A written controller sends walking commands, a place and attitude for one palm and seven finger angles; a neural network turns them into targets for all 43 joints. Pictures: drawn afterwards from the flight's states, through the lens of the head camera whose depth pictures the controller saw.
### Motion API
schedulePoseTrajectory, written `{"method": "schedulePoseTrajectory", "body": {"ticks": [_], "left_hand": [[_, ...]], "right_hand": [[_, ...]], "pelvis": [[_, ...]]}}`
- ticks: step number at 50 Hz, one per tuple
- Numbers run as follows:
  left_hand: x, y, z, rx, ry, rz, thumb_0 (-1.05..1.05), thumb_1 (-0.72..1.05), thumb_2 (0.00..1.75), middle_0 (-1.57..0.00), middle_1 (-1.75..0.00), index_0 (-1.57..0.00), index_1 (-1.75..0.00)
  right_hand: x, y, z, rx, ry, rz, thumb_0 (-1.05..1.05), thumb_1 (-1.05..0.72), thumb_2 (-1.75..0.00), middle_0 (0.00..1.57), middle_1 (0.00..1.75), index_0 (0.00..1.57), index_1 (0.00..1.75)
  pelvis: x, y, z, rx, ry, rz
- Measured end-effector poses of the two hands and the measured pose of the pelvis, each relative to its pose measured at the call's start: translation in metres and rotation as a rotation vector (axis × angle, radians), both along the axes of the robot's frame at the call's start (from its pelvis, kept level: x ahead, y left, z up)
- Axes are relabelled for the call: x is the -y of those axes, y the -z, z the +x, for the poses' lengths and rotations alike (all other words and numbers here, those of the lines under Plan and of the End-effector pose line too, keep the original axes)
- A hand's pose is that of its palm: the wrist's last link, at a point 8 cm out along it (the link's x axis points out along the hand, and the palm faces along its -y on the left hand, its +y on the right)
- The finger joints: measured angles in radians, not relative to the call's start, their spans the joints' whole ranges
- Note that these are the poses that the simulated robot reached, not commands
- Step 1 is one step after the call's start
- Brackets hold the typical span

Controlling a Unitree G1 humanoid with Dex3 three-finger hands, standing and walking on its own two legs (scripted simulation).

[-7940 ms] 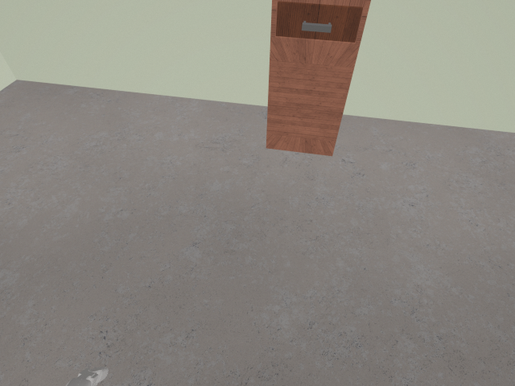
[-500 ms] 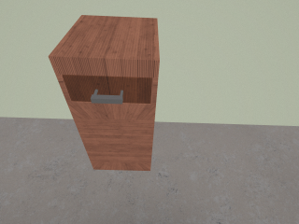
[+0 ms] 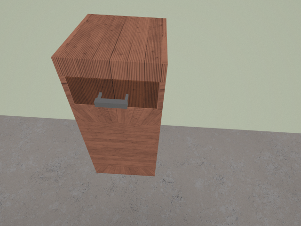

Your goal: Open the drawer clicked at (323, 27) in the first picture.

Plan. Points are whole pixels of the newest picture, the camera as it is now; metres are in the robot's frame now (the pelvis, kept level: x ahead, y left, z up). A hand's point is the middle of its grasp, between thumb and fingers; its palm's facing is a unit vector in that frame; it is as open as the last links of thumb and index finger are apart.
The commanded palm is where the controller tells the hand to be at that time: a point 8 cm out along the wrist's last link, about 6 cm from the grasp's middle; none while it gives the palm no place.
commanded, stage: shuffle to correct the standing spot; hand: left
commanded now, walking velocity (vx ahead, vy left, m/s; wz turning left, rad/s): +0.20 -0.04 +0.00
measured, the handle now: (112, 99) +0.57 +0.19 -0.02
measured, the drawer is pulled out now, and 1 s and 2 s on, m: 0.00 0.00 0.00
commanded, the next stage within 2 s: come to a stop and stand still in 0.04 s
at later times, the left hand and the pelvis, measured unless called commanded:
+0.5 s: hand (103, 225) +0.17 +0.15 -0.16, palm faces +0.06 -0.97 -0.23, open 7.2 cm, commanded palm none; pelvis +0.08 -0.02 +0.00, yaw +1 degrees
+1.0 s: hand out of the picture +0.02 +0.22 -0.16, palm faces -0.02 -0.99 -0.17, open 7.4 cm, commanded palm none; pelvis +0.04 +0.03 +0.02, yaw -3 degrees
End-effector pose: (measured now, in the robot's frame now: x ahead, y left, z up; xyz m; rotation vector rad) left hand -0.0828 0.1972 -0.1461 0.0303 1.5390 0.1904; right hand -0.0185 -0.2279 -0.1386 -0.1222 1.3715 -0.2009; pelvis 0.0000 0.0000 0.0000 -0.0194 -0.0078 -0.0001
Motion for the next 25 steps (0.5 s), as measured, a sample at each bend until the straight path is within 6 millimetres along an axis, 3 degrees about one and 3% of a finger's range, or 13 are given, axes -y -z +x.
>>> {"method": "schedulePoseTrajectory", "body": {"ticks": [3, 8, 12, 15, 20, 25], "left_hand": [[-0.004, 0.003, 0.027, 0.002, 0.046, -0.017, 0.0, 0.9, 0.9, -0.2, -0.3, -0.19, -0.3], [-0.01, -0.01, 0.108, 0.122, 0.117, 0.005, 0.01, 0.91, 0.9, -0.19, -0.3, -0.19, -0.3], [-0.022, -0.02, 0.162, 0.177, 0.153, 0.081, 0.03, 0.95, 0.9, -0.2, -0.3, -0.19, -0.3], [-0.019, -0.018, 0.197, 0.228, 0.163, 0.123, 0.03, 0.94, 0.9, -0.19, -0.3, -0.19, -0.3], [-0.002, -0.019, 0.232, 0.281, 0.155, 0.13, 0.01, 0.93, 0.9, -0.19, -0.3, -0.19, -0.3], [-0.002, -0.018, 0.238, 0.319, 0.109, 0.122, 0.0, 0.94, 0.9, -0.2, -0.3, -0.2, -0.3]], "right_hand": [[-0.008, 0.0, 0.011, 0.04, 0.029, -0.005, 0.0, -0.91, -0.89, 0.19, 0.3, 0.2, 0.3], [-0.021, -0.005, 0.012, -0.001, 0.067, 0.036, 0.0, -0.91, -0.89, 0.19, 0.3, 0.2, 0.3], [-0.024, -0.003, 0.014, -0.073, 0.085, 0.073, 0.0, -0.91, -0.89, 0.2, 0.3, 0.2, 0.3], [-0.019, 0.006, 0.018, -0.13, 0.094, 0.095, 0.0, -0.91, -0.89, 0.2, 0.3, 0.2, 0.3], [-0.003, 0.014, 0.043, -0.168, 0.089, 0.091, 0.0, -0.91, -0.89, 0.2, 0.3, 0.2, 0.3], [0.016, 0.008, 0.088, -0.1, 0.024, 0.032, 0.0, -0.91, -0.89, 0.2, 0.3, 0.2, 0.3]], "pelvis": [[-0.003, 0.001, 0.012, 0.007, 0.032, 0.018], [0.0, -0.01, 0.037, -0.007, 0.041, 0.025], [0.011, -0.012, 0.059, -0.014, 0.044, 0.031], [0.023, -0.004, 0.077, -0.009, 0.04, 0.046], [0.03, -0.001, 0.089, -0.01, 0.001, 0.023], [0.024, -0.005, 0.08, 0.002, -0.013, 0.027]]}}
